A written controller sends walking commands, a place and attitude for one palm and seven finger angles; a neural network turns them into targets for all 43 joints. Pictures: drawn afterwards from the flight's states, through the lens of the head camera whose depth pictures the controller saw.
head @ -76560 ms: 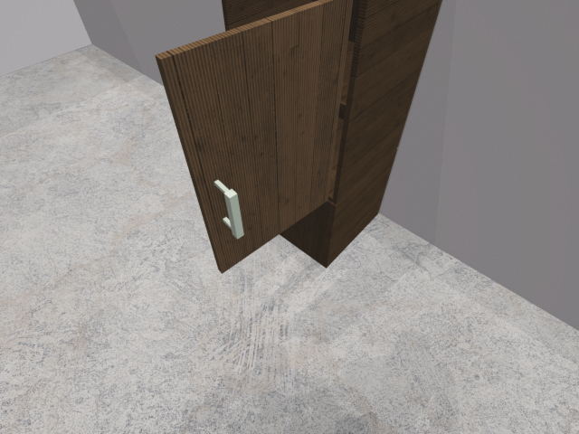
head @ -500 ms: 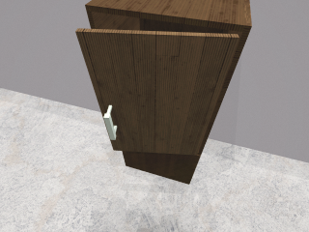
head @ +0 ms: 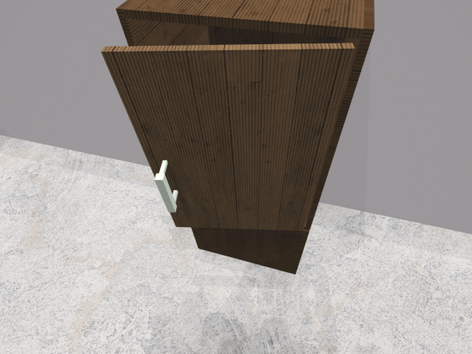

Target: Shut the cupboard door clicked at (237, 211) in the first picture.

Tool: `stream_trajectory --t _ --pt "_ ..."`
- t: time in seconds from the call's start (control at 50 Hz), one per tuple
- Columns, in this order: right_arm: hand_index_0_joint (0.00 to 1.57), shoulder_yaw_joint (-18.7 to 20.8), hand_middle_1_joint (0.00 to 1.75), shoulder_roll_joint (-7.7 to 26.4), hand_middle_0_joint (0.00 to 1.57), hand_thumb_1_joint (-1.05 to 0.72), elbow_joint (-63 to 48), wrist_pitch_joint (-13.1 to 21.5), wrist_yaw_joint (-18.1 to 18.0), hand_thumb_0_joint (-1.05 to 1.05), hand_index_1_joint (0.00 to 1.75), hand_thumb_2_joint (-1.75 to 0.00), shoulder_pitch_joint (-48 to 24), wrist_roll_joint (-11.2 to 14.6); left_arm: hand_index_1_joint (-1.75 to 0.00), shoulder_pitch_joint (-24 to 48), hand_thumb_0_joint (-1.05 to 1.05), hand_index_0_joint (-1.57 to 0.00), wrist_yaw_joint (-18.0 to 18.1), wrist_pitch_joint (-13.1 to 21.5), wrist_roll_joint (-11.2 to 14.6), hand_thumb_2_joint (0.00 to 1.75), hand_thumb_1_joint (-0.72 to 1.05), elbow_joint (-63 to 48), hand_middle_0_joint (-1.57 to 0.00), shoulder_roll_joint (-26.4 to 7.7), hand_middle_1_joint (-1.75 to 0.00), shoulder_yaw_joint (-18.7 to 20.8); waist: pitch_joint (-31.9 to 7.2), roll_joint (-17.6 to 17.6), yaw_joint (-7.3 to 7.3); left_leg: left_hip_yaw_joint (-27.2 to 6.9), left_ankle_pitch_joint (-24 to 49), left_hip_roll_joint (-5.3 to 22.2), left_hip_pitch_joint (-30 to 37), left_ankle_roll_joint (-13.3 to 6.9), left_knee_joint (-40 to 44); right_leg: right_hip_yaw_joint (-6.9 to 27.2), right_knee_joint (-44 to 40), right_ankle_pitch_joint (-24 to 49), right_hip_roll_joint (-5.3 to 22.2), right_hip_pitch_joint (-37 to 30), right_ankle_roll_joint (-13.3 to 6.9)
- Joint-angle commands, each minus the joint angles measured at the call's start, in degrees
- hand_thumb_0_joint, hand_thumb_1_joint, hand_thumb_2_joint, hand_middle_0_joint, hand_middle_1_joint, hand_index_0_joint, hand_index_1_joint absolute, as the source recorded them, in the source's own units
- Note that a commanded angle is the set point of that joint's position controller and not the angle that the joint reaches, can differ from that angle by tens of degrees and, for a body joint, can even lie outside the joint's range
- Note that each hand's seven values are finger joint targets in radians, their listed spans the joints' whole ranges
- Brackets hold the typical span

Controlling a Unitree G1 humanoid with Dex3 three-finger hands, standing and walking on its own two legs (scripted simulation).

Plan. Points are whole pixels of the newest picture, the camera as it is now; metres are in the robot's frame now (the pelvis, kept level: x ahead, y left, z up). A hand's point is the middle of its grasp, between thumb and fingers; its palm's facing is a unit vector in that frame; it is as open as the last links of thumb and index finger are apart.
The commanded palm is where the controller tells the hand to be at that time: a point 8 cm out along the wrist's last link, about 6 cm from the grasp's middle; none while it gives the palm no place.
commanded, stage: look again from close up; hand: left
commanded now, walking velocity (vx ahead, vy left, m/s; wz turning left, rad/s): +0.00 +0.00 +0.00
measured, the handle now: (168, 187) +0.49 +0.21 -0.09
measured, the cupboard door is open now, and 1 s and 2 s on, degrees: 13 13 13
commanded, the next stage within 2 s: raise the hand and make a fist in 0.38 s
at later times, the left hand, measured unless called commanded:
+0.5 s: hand out of the picture +0.08 +0.18 -0.16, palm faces +0.01 -0.96 -0.29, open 7.3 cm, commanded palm +0.11 +0.22 -0.07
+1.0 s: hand out of the picture +0.13 +0.19 -0.08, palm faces +0.03 -1.00 -0.01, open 5.7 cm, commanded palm +0.12 +0.24 -0.07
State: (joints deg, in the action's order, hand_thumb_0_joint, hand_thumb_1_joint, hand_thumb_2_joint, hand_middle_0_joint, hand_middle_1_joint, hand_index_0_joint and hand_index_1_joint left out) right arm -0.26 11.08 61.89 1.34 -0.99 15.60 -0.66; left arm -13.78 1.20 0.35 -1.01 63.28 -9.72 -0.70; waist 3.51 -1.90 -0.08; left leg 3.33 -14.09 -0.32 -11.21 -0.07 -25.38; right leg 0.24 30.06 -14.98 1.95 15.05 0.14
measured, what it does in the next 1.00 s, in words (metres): lowers itself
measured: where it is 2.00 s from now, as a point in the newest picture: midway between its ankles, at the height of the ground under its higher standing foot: outside the picture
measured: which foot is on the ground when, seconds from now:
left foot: down 0.00-1.00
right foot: down 0.00-1.00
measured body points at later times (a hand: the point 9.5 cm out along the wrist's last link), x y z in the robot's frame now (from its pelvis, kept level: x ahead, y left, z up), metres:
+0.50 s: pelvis +0.02 -0.03 +0.00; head +0.04 -0.04 +0.45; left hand +0.08 +0.23 -0.14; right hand +0.06 -0.27 -0.16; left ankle -0.01 +0.12 -0.74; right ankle +0.01 -0.12 -0.74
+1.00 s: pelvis -0.05 -0.01 -0.13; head +0.01 +0.00 +0.31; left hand +0.13 +0.24 -0.08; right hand +0.19 -0.22 -0.18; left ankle -0.01 +0.12 -0.74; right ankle +0.01 -0.12 -0.74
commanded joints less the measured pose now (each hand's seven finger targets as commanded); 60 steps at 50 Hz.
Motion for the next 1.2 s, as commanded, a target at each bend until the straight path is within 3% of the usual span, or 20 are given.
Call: stream_trajectory --t 0.0,0.44,0.46,0.48,0.5,0.52,0.54,0.56,0.58,0.6,0.62,0.66,0.72,0.76,0.82,0.86,0.94,1.06,1.12,1.18 --pt "0.2 1.1 0.3 5.9 0.2 -0.9 -1.8 1.1 -0.6 0.0 0.3 -0.9 1.6 -0.1 -0.3 -0.7 0.0 -0.2 0.4 1.4 0.2 0.9 0.9 -2.0 -0.2 -9.1 -0.3 1.7 -2.3 2.2 0.07 -5.1 6.7 5.4 0.8 -1.8 4.6 5.1 -5.8 7.4 4.4 -1.4 -2.7" --pt "0.2 1.3 0.3 8.7 0.2 -0.9 -0.8 0.7 -0.7 0.0 0.3 -0.9 -2.7 -0.3 -0.3 4.0 0.0 -0.2 0.2 1.7 0.3 0.9 0.9 -3.0 -0.2 -12.6 -0.3 2.7 -3.9 2.8 0.24 -4.5 10.3 6.1 2.6 -0.5 4.6 4.9 -7.4 16.1 4.9 -5.9 -3.2" --pt "0.2 2.2 0.3 8.1 0.2 -0.9 -3.9 0.4 -0.1 0.0 0.3 -0.9 -5.8 0.6 -0.3 -6.0 0.0 -0.2 2.6 2.4 0.4 0.9 0.9 -0.7 -0.2 -9.2 -0.3 2.6 -6.5 5.5 2.59 -0.6 3.4 6.6 -1.4 1.1 -8.3 8.1 -8.4 34.2 9.3 -9.8 0.6" --pt "0.2 5.6 0.3 16.3 0.2 -0.9 -19.6 10.7 -7.8 0.0 0.3 -0.9 1.4 -0.9 -0.3 44.1 0.0 -0.2 1.0 20.8 8.9 0.9 0.9 -87.4 -0.2 -49.2 -0.3 32.1 -24.5 7.8 -3.54 0.0 15.6 4.0 18.3 -2.6 -17.0 7.0 0.4 31.3 5.9 -10.4 -0.4" --pt "0.2 2.1 0.3 9.1 0.2 -0.9 -19.9 13.3 -7.7 0.0 0.3 -0.9 -7.6 3.0 -0.32 -0.2 0.0 -0.22 1.0 15.0 6.9 0.9 0.9 -61.6 -0.22 -13.8 -0.32 5.6 -31.7 -15.3 -0.4 -1.9 25.0 -0.6 10.8 -1.1 -13.2 0.7 13.2 25.9 1.2 -7.0 -1.6" --pt "0.2 1.8 0.3 8.3 0.2 -0.9 -23.3 15.7 -6.0 0.0 0.3 -0.9 -9.4 2.3 -0.34 -14.1 0.0 -0.24 0.9 7.8 11.6 0.9 0.9 -64.0 -0.24 -0.2 -0.34 5.2 -26.4 -16.8 2.66 -2.6 34.1 1.3 8.9 -0.2 -9.0 -5.3 10.3 21.5 0.2 -1.4 -1.3" --pt "0.2 3.0 0.3 7.8 0.2 -0.9 -23.5 18.0 -4.2 0.0 0.3 -0.9 -5.8 3.0 -0.36 -3.8 0.0 -0.25 1.1 9.8 10.4 0.9 0.9 -62.3 -0.25 -2.0 -0.36 4.7 -11.1 -5.8 -3.09 -3.9 26.4 1.7 -0.7 -0.2 -8.9 -5.4 5.0 17.3 -0.3 6.0 -0.4" --pt "0.2 5.6 0.3 8.8 0.2 -0.9 -23.2 18.5 -4.0 0.0 0.3 -0.9 -4.2 2.5 -0.38 -10.2 0.0 -0.27 -0.4 11.7 12.0 0.9 0.9 -54.6 -0.27 -1.2 -0.38 8.0 -3.7 5.2 -1.96 -3.6 17.6 0.9 -7.8 -0.2 -10.7 -5.4 4.4 16.3 -0.9 9.9 0.1" --pt "0.2 6.2 0.3 9.2 0.2 -0.9 -24.1 19.0 -3.4 0.0 0.3 -0.9 -4.5 1.8 -0.4 -15.2 0.0 -0.29 -3.0 15.3 12.6 0.9 0.9 -50.0 -0.29 0.1 -0.4 7.8 -1.8 14.7 -2.08 -3.9 12.4 0.4 -13.5 -0.1 -14.5 -4.7 6.9 18.5 -0.2 13.6 1.2" --pt "0.2 6.4 0.3 8.9 0.2 -0.9 -24.7 19.4 -2.7 0.0 0.3 -0.9 -5.0 1.0 -0.42 -19.3 0.0 -0.31 -5.9 19.9 13.6 0.9 0.9 -46.2 -0.31 1.1 -0.42 9.3 -2.7 19.2 -0.48 -4.2 8.1 -0.6 -20.0 0.3 -17.6 -3.7 10.1 17.4 0.3 15.6 1.9" --pt "0.2 6.6 0.3 8.5 0.2 -0.9 -25.8 19.8 -1.8 0.0 0.3 -0.9 -5.3 1.1 -0.44 -21.8 0.0 -0.33 -9.4 24.7 14.5 0.9 0.9 -44.0 -0.33 -0.2 -0.44 11.8 -4.7 15.8 1.6 -3.6 6.1 -1.7 -23.6 0.9 -20.7 -1.4 13.9 17.6 1.2 15.8 1.1" --pt "0.2 6.8 0.3 8.3 0.2 -0.9 -28.5 20.0 -0.5 0.0 0.3 -0.9 -6.5 0.6 -0.48 -19.3 0.0 -0.36 -16.3 35.1 15.9 0.9 0.9 -46.6 -0.36 -3.1 -0.48 14.7 -11.5 14.7 3.08 -3.2 2.8 -2.2 -30.4 1.5 -26.9 0.6 20.7 13.0 1.2 18.4 0.4" --pt "0.2 6.9 0.3 8.7 0.2 -0.9 -32.2 20.6 0.1 0.0 0.3 -0.9 -7.4 0.8 -0.54 -11.4 0.0 -0.42 -25.7 45.4 17.3 0.9 0.9 -49.6 -0.42 -9.7 -0.54 17.9 -17.7 5.5 3.26 -2.7 -2.4 -1.9 -40.2 0.9 -37.5 7.1 27.2 2.7 1.9 24.3 -0.8" --pt "0.2 6.7 0.3 8.9 0.2 -0.9 -37.3 20.1 -0.3 0.0 0.3 -0.9 -9.2 1.7 -0.58 -8.7 0.0 -0.46 -28.1 43.6 20.2 0.9 0.9 -55.4 -0.46 -11.0 -0.58 18.7 -23.7 2.4 4.1 -1.4 -7.0 -2.1 -43.5 -0.1 -40.8 9.6 26.7 -10.5 1.8 25.2 -1.1" --pt "0.2 5.8 0.3 9.5 0.2 -0.9 -41.7 19.1 -2.1 0.0 0.3 -0.9 -9.5 2.7 -0.64 -1.3 0.0 -0.51 -27.5 38.9 23.1 0.9 0.9 -66.4 -0.51 -10.0 -0.64 15.8 -22.4 3.1 1.69 -2.3 -14.7 -1.1 -45.4 -1.3 -41.7 9.5 23.6 -28.9 0.1 31.2 -1.0" --pt "0.2 5.2 0.3 9.7 0.2 -0.9 -42.3 18.7 -3.0 0.0 0.3 -0.9 -7.8 2.6 -0.68 -0.1 0.0 -0.55 -25.3 36.4 22.1 0.9 0.9 -74.9 -0.55 -11.0 -0.68 14.4 -24.6 -1.6 1.03 -3.1 -15.1 -0.7 -42.3 -1.9 -40.6 6.8 24.9 -27.2 -0.9 32.5 -1.4" --pt "0.2 4.2 0.3 9.7 0.2 -0.9 -41.3 17.7 -4.3 0.0 0.3 -0.9 -6.3 2.4 -0.76 -0.8 0.0 -0.62 -21.6 31.0 18.8 0.9 0.9 -79.1 -0.62 -10.0 -0.76 10.9 -23.8 -0.5 -1.17 -5.2 -15.6 0.0 -42.4 -2.1 -40.2 2.7 27.7 -23.4 -2.1 35.6 -1.3" --pt "0.2 3.3 0.3 9.4 0.2 -0.9 -41.5 16.1 -3.7 0.0 0.3 -0.9 -7.3 2.4 -0.88 -7.3 0.0 -0.73 -18.3 23.1 16.8 0.9 0.9 -76.4 -0.73 -8.2 -0.88 10.2 -22.5 -1.3 0.42 -7.9 -18.4 -0.2 -42.0 -1.1 -35.1 -3.0 30.9 -19.6 -2.6 37.4 -1.5" --pt "0.2 3.1 0.3 9.1 0.2 -0.9 -41.9 15.6 -3.4 0.0 0.3 -0.9 -7.8 2.1 -0.94 -8.9 0.0 -0.79 -16.0 22.3 16.7 0.9 0.9 -76.7 -0.79 -10.1 -0.94 13.0 -23.4 -0.8 1.91 -8.4 -18.4 -0.3 -42.2 -0.8 -33.8 -3.8 31.7 -19.2 -2.7 36.3 -1.9" --pt "0.2 3.0 0.3 8.9 0.2 -0.9 -42.4 15.4 -2.8 0.0 0.3 -0.9 -7.1 1.6 -1.0 -9.9 0.0 -0.84 -14.5 23.7 16.4 0.9 0.9 -78.5 -0.84 -8.0 -1.0 11.0 -23.9 -0.9 1.35 -8.6 -17.8 -0.1 -40.9 -0.5 -33.1 -4.8 32.3 -17.6 -2.5 37.1 -1.8"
